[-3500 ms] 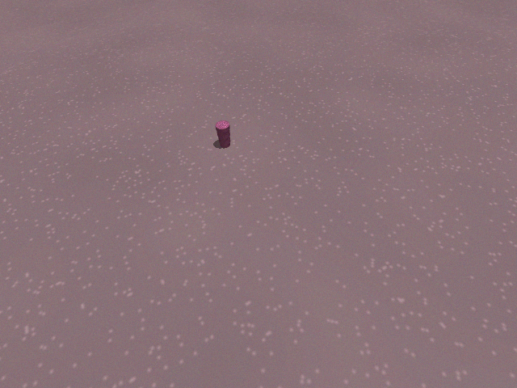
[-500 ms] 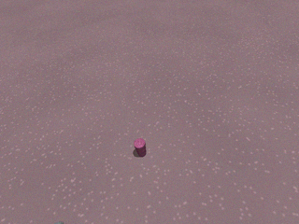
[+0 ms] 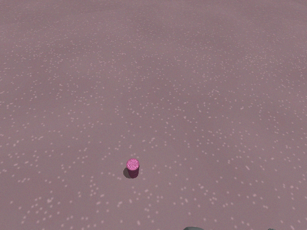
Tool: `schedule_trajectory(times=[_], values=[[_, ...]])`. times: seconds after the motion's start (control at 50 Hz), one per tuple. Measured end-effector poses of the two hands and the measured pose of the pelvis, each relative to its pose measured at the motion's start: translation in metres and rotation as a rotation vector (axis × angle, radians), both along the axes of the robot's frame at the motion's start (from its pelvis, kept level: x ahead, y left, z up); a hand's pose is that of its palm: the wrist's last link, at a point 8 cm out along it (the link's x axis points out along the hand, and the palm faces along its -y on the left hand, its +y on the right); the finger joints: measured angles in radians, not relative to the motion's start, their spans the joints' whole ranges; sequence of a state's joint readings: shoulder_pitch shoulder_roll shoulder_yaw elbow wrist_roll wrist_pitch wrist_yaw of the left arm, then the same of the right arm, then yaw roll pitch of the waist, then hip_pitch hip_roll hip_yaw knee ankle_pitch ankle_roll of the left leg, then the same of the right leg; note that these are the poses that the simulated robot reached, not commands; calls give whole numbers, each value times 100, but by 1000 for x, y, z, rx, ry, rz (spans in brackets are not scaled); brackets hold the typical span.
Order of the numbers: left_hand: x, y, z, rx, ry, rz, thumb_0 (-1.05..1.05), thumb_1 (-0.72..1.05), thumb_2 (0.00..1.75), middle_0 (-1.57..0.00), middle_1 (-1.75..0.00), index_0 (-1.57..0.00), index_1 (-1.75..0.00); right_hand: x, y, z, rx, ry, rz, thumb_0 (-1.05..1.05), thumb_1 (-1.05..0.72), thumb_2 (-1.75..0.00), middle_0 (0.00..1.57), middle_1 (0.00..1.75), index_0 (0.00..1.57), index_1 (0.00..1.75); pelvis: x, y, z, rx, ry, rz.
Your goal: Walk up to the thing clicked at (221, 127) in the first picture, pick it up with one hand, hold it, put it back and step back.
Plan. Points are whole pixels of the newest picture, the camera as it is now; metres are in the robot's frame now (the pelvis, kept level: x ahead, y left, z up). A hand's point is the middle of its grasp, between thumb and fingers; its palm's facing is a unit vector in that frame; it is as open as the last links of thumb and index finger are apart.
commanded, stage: walk up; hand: left
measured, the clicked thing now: (133, 169) +0.58 +0.14 -0.69
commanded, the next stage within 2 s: none
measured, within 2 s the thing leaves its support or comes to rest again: neither
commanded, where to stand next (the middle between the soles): +0.24 -0.01 m, yaw +0 degrees
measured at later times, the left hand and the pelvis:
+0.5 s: hand (80, 219) +0.18 +0.22 -0.11, palm faces -0.02 -0.89 -0.46, open 7.4 cm; pelvis +0.11 -0.05 +0.00, yaw -1 degrees
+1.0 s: hand (77, 221) +0.18 +0.24 -0.15, palm faces +0.02 -0.94 -0.34, open 7.4 cm; pelvis +0.12 -0.02 +0.00, yaw +2 degrees
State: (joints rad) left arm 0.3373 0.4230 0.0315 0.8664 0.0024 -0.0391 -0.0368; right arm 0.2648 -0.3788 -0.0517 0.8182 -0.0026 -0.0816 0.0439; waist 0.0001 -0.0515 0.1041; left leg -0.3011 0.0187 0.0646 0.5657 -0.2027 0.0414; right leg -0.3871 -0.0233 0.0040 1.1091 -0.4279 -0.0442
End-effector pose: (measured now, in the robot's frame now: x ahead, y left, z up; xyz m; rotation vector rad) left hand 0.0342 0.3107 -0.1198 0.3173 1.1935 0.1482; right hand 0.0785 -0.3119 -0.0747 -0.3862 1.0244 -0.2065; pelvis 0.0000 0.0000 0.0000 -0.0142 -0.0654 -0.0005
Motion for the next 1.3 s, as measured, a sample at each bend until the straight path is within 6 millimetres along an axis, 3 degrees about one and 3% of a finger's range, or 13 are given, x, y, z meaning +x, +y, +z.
schedule_trajectory(times=[0.14, 0.26, 0.36, 0.48, 0.6, 0.72, 0.82, 0.92, 1.14, 1.3], values=[[45, 1, 16, 20, -17, -13, 1, 90, 90, -20, -30, -20, -30, 8, -10, 0, 11, 53, -25, 0, -90, -90, 21, 30, 21, 30, 36, -7, 7, 24, 2, -9], [83, -11, 34, 87, -10, -22, 1, 90, 90, -20, -30, -20, -30, 22, -35, -23, 52, 109, -52, 0, -90, -90, 21, 30, 21, 30, 71, -26, 4, 43, 19, -12], [112, -29, 42, 157, -53, -11, 1, 90, 90, -20, -30, -20, -30, 50, -53, -53, 81, 160, -57, 0, -91, -90, 21, 30, 20, 30, 97, -47, -6, 26, 18, -8], [132, -52, 55, 152, -79, 2, 1, 90, 90, -21, -30, -20, -30, 91, -48, -57, 115, 165, -24, 0, -91, -90, 20, 30, 20, 30, 113, -54, 4, 47, 15, -7], [145, -55, 46, 132, -80, 4, 1, 90, 90, -21, -30, -21, -30, 112, -44, -55, 102, 164, -26, 0, -91, -90, 20, 30, 20, 30, 120, -51, 3, 31, 12, 4], [162, -38, 17, 85, -107, 23, 1, 90, 90, -21, -30, -21, -30, 120, -35, -51, 43, 170, -17, 0, -91, -90, 20, 30, 20, 30, 123, -37, -10, 24, 11, 38], [164, -32, 2, 37, -81, 44, 1, 90, 90, -21, -30, -20, -30, 122, -23, -36, 16, 156, -13, 0, -91, -90, 20, 30, 20, 30, 120, -27, -7, 18, 8, 28], [151, -30, -2, 18, -43, 55, 1, 90, 90, -21, -30, -20, -30, 135, -13, -29, 23, 131, -3, 0, -91, -90, 20, 30, 20, 30, 121, -23, -3, -2, 0, 28], [121, -22, 13, 43, 51, 109, 1, 90, 90, -20, -30, -20, -30, 167, 8, -31, 93, 113, 39, 0, -91, -90, 21, 30, 20, 30, 130, -21, 9, 0, 15, 30], [132, -21, 22, 58, 63, 114, 1, 90, 90, -20, -30, -20, -30, 171, 5, -34, 103, 140, 18, 0, -91, -90, 21, 30, 20, 30, 139, -21, 14, 7, 22, 33]])
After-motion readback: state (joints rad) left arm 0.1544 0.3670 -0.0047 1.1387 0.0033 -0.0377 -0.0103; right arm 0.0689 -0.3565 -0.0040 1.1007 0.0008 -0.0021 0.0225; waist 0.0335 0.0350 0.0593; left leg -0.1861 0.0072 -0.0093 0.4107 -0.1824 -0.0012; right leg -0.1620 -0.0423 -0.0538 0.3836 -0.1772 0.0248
